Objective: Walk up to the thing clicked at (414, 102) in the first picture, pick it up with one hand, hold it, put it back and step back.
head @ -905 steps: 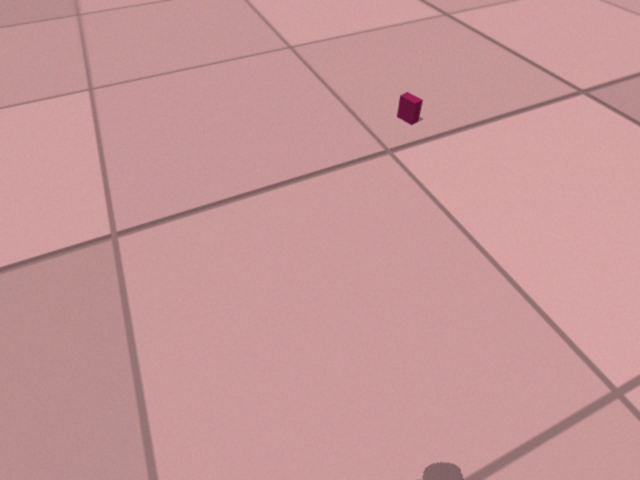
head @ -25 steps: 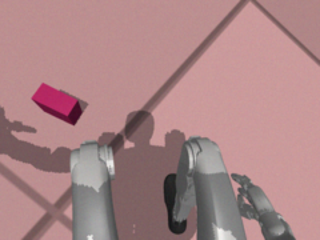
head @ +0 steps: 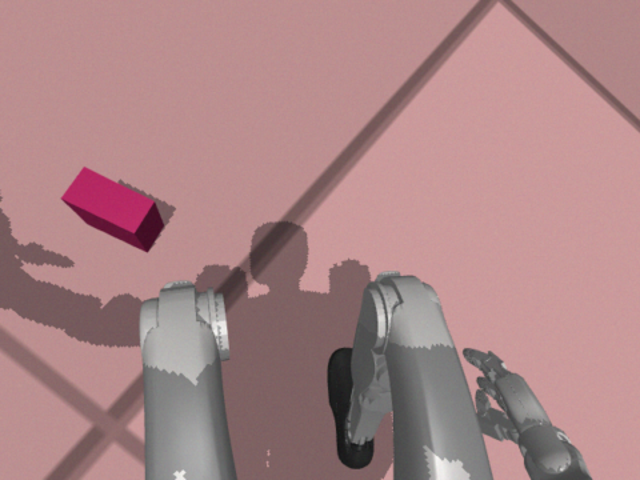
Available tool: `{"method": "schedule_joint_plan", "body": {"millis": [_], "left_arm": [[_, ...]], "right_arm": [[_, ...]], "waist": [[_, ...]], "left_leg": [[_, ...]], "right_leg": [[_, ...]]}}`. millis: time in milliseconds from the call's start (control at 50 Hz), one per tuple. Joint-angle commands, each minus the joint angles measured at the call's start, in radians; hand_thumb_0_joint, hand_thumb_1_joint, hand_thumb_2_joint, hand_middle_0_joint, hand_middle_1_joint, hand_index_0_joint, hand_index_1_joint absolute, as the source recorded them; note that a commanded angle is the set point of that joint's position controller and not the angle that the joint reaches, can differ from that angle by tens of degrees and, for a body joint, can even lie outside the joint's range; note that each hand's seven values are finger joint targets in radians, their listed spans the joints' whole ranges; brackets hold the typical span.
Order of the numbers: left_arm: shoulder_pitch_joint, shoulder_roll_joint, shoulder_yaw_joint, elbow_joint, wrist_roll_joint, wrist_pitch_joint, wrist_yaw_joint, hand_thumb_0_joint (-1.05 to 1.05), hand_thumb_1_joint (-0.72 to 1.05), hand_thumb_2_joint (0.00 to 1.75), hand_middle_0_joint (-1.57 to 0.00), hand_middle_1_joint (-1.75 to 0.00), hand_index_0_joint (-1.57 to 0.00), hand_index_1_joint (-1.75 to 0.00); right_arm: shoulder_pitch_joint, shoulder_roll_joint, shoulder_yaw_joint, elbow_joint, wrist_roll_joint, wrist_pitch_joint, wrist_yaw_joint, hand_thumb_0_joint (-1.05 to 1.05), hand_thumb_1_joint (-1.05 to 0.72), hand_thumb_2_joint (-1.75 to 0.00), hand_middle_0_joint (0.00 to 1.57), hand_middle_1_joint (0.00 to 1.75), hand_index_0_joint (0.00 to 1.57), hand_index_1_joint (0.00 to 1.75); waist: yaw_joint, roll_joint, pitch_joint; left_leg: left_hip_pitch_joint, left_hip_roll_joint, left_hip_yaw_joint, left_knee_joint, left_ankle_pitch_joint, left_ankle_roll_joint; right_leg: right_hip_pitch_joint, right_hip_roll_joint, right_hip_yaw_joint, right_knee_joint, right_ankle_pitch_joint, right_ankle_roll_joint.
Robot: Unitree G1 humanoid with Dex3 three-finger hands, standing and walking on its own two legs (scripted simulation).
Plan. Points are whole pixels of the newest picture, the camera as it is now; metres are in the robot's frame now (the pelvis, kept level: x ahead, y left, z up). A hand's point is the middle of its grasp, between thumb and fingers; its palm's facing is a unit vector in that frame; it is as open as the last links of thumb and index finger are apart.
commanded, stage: go down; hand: left
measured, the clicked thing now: (118, 213) +0.46 +0.29 -0.29
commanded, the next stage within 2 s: none
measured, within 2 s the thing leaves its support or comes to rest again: neither
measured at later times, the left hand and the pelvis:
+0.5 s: hand out of the picture +0.35 +0.49 +0.03, palm faces +0.36 -0.93 -0.01, open 17.8 cm; pelvis +0.00 +0.00 +0.00, yaw +0 degrees
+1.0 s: hand out of the picture +0.35 +0.49 +0.02, palm faces +0.35 -0.94 +0.00, open 17.8 cm; pelvis +0.00 +0.00 +0.00, yaw +0 degrees
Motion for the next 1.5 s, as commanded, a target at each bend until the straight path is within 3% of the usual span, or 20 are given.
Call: {"method": "schedule_joint_plan", "body": {"millis": [0,120,280,340,360,380,420,540,620,800,840,960,980,1040,1200,1240,1320,1380,1440,1480], "left_arm": [[-0.124,0.435,0.067,-0.147,-0.054,-0.068,0.005,0.00,-0.61,0.02,-0.02,-0.04,-0.04,-0.02],[-0.175,0.453,0.040,-0.104,-0.035,-0.087,-0.012,0.00,-0.61,0.01,-0.03,-0.02,-0.04,-0.01],[-0.217,0.513,0.064,-0.220,-0.027,-0.089,-0.015,0.00,-0.61,0.01,-0.04,-0.04,-0.05,-0.03],[-0.197,0.511,0.073,-0.238,-0.022,-0.069,-0.001,0.00,-0.61,0.02,-0.03,-0.04,-0.05,-0.03],[-0.177,0.481,0.057,-0.223,-0.024,-0.063,0.000,0.00,-0.61,0.02,-0.03,-0.04,-0.04,-0.03],[-0.159,0.466,0.060,-0.203,-0.023,-0.054,0.006,0.00,-0.61,0.03,-0.03,-0.04,-0.04,-0.03],[-0.128,0.464,0.061,-0.219,-0.027,-0.050,0.013,0.00,-0.61,0.02,-0.03,-0.04,-0.04,-0.03],[-0.124,0.438,0.075,-0.179,-0.056,-0.073,0.012,0.00,-0.61,0.01,-0.03,-0.03,-0.04,-0.02],[-0.188,0.443,0.042,-0.145,-0.048,-0.094,-0.006,0.00,-0.61,0.01,-0.02,-0.03,-0.04,-0.01],[-0.250,0.501,0.041,-0.202,-0.025,-0.094,-0.028,0.00,-0.61,0.00,-0.03,-0.03,-0.05,-0.02],[-0.220,0.525,0.060,-0.206,-0.021,-0.082,-0.018,0.00,-0.61,0.00,-0.04,-0.04,-0.05,-0.03],[-0.131,0.495,0.083,-0.181,-0.034,-0.059,0.004,0.00,-0.61,0.02,-0.03,-0.04,-0.04,-0.03],[-0.110,0.458,0.073,-0.159,-0.042,-0.059,0.004,0.00,-0.61,0.02,-0.02,-0.03,-0.04,-0.02],[-0.100,0.436,0.072,-0.134,-0.054,-0.066,0.002,0.00,-0.61,0.02,-0.02,-0.04,-0.04,-0.03],[-0.189,0.468,0.057,-0.173,-0.048,-0.094,-0.023,0.00,-0.61,0.01,-0.03,-0.03,-0.04,-0.02],[-0.207,0.501,0.065,-0.203,-0.046,-0.095,-0.029,0.00,-0.61,0.01,-0.03,-0.04,-0.04,-0.03],[-0.182,0.464,0.047,-0.174,-0.035,-0.074,-0.030,0.00,-0.61,0.01,-0.03,-0.03,-0.04,-0.02],[-0.190,0.491,0.051,-0.229,-0.023,-0.060,-0.011,0.00,-0.61,0.02,-0.03,-0.04,-0.04,-0.03],[-0.158,0.452,0.041,-0.246,-0.020,-0.051,0.008,0.00,-0.61,0.01,-0.02,-0.04,-0.04,-0.02],[-0.120,0.427,0.051,-0.210,-0.034,-0.049,0.013,0.00,-0.61,0.02,-0.02,-0.04,-0.04,-0.03]], "right_arm": [[0.095,-0.261,-0.095,-0.038,0.005,-0.031,-0.018,0.00,-0.92,-0.90,0.20,0.30,0.20,0.30],[0.101,-0.274,-0.089,-0.034,-0.002,-0.034,-0.020,0.00,-0.92,-0.90,0.20,0.30,0.20,0.30],[0.116,-0.283,-0.095,-0.023,-0.009,-0.031,-0.022,0.00,-0.92,-0.90,0.20,0.30,0.20,0.30],[0.124,-0.278,-0.097,-0.025,-0.003,-0.022,-0.022,0.00,-0.92,-0.90,0.20,0.30,0.20,0.30],[0.116,-0.279,-0.102,-0.025,-0.001,-0.020,-0.024,0.00,-0.92,-0.90,0.20,0.30,0.20,0.30],[0.115,-0.273,-0.099,-0.030,0.001,-0.022,-0.021,0.00,-0.93,-0.90,0.20,0.30,0.20,0.30],[0.107,-0.262,-0.099,-0.036,0.005,-0.020,-0.019,0.00,-0.92,-0.90,0.20,0.30,0.20,0.30],[0.099,-0.261,-0.096,-0.040,0.007,-0.027,-0.017,0.00,-0.92,-0.90,0.20,0.30,0.20,0.30],[0.088,-0.269,-0.093,-0.035,0.001,-0.032,-0.020,0.00,-0.92,-0.90,0.20,0.30,0.20,0.30],[0.105,-0.292,-0.090,-0.029,-0.010,-0.033,-0.021,0.00,-0.92,-0.90,0.20,0.30,0.20,0.30],[0.105,-0.286,-0.093,-0.032,-0.005,-0.031,-0.021,0.00,-0.93,-0.90,0.20,0.30,0.20,0.30],[0.098,-0.268,-0.088,-0.039,0.004,-0.022,-0.019,0.00,-0.93,-0.90,0.20,0.30,0.20,0.30],[0.096,-0.266,-0.089,-0.039,0.003,-0.023,-0.020,0.00,-0.93,-0.90,0.20,0.30,0.20,0.30],[0.097,-0.259,-0.085,-0.035,0.000,-0.026,-0.017,0.00,-0.92,-0.90,0.20,0.30,0.20,0.30],[0.099,-0.280,-0.097,-0.033,-0.003,-0.034,-0.020,0.00,-0.92,-0.90,0.20,0.30,0.20,0.30],[0.104,-0.283,-0.095,-0.027,-0.006,-0.036,-0.021,0.00,-0.92,-0.90,0.20,0.30,0.20,0.30],[0.113,-0.283,-0.096,-0.022,-0.007,-0.036,-0.024,0.00,-0.92,-0.90,0.20,0.30,0.20,0.30],[0.106,-0.279,-0.102,-0.028,-0.001,-0.029,-0.025,0.00,-0.92,-0.90,0.20,0.30,0.20,0.30],[0.110,-0.273,-0.105,-0.035,0.005,-0.027,-0.023,0.00,-0.92,-0.90,0.20,0.30,0.20,0.30],[0.096,-0.263,-0.104,-0.043,0.011,-0.030,-0.022,0.00,-0.92,-0.90,0.20,0.30,0.20,0.30]], "waist": [[0.038,0.295,-0.556],[0.017,0.325,-0.538],[0.052,0.451,-0.682],[0.066,0.466,-0.684],[0.067,0.474,-0.663],[0.055,0.447,-0.628],[0.072,0.411,-0.625],[0.042,0.314,-0.569],[0.017,0.310,-0.535],[0.033,0.450,-0.631],[0.058,0.456,-0.646],[0.073,0.406,-0.619],[0.061,0.378,-0.604],[0.046,0.306,-0.572],[0.028,0.342,-0.590],[0.038,0.388,-0.628],[0.041,0.407,-0.643],[0.072,0.444,-0.647],[0.066,0.465,-0.632],[0.069,0.401,-0.606]], "left_leg": [[0.444,-0.004,0.048,-0.324,0.097,0.008],[0.475,0.004,0.030,-0.337,0.068,0.001],[0.611,0.004,0.031,-0.345,0.168,-0.018],[0.636,0.005,0.018,-0.367,0.189,-0.023],[0.631,0.004,0.019,-0.374,0.171,-0.023],[0.602,0.002,0.016,-0.375,0.154,-0.020],[0.550,-0.004,0.039,-0.360,0.145,-0.012],[0.472,-0.004,0.041,-0.332,0.122,0.004],[0.461,0.003,0.036,-0.335,0.042,0.007],[0.603,0.009,0.018,-0.356,0.105,-0.018],[0.599,0.006,0.021,-0.369,0.083,-0.017],[0.541,-0.004,0.035,-0.353,0.151,-0.012],[0.526,-0.007,0.041,-0.336,0.164,-0.007],[0.453,-0.006,0.060,-0.301,0.178,0.006],[0.501,0.004,0.040,-0.330,0.066,0.002],[0.526,0.004,0.040,-0.337,0.079,-0.003],[0.575,0.003,0.034,-0.337,0.150,-0.013],[0.590,0.005,0.023,-0.372,0.098,-0.016],[0.599,0.003,0.017,-0.392,0.101,-0.020],[0.553,-0.002,0.025,-0.377,0.111,-0.014]], "right_leg": [[0.212,0.047,-0.048,-0.187,0.086,-0.066],[0.183,0.047,-0.057,-0.176,0.061,-0.069],[0.199,0.040,-0.054,-0.147,0.129,-0.076],[0.177,0.037,-0.056,-0.143,0.134,-0.079],[0.160,0.037,-0.056,-0.143,0.125,-0.080],[0.157,0.037,-0.059,-0.148,0.116,-0.079],[0.194,0.039,-0.048,-0.167,0.114,-0.076],[0.204,0.045,-0.049,-0.181,0.098,-0.069],[0.179,0.049,-0.049,-0.191,0.049,-0.066],[0.162,0.042,-0.059,-0.151,0.094,-0.075],[0.165,0.043,-0.057,-0.150,0.079,-0.076],[0.188,0.041,-0.053,-0.152,0.114,-0.077],[0.192,0.043,-0.053,-0.159,0.127,-0.074],[0.242,0.048,-0.044,-0.180,0.144,-0.067],[0.204,0.052,-0.052,-0.183,0.064,-0.066],[0.218,0.049,-0.052,-0.171,0.079,-0.068],[0.187,0.044,-0.055,-0.153,0.119,-0.074],[0.169,0.043,-0.055,-0.153,0.090,-0.076],[0.155,0.039,-0.060,-0.149,0.097,-0.078],[0.154,0.041,-0.053,-0.157,0.099,-0.077]]}}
